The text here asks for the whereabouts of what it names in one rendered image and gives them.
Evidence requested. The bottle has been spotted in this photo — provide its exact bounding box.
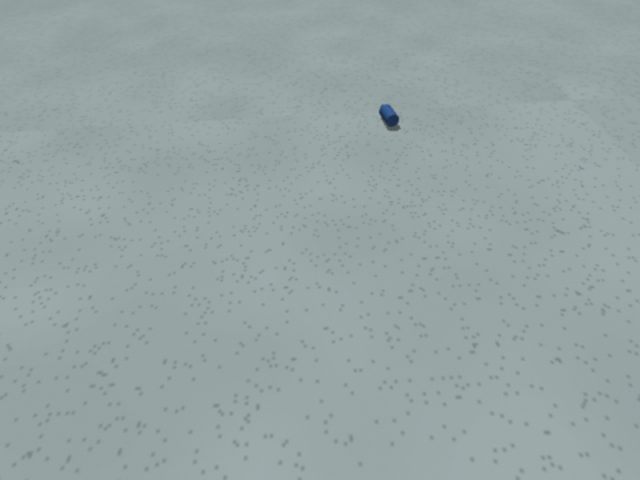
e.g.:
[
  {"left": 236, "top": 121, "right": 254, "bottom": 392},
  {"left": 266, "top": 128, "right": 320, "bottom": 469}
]
[{"left": 379, "top": 104, "right": 399, "bottom": 127}]

